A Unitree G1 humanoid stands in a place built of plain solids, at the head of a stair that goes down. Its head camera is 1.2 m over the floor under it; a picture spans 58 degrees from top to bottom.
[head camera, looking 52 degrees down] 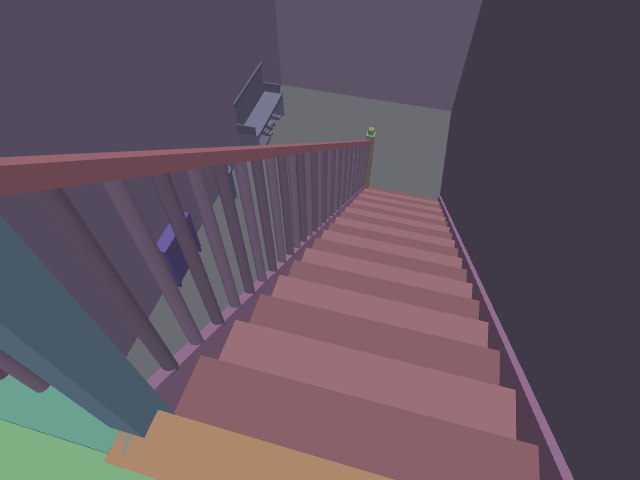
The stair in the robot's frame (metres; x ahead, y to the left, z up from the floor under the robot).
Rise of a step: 0.18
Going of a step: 0.24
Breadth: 1.09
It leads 15 degrees to the right of straight ahead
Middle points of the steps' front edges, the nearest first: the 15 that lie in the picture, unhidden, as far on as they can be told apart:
0.22 -0.08 0.00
0.45 -0.12 -0.19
0.68 -0.19 -0.38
0.91 -0.25 -0.56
1.14 -0.31 -0.74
1.37 -0.37 -0.93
1.60 -0.43 -1.11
1.83 -0.50 -1.30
2.06 -0.56 -1.48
2.29 -0.62 -1.67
2.52 -0.68 -1.85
2.75 -0.74 -2.04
2.98 -0.81 -2.22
3.21 -0.87 -2.41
3.44 -0.93 -2.59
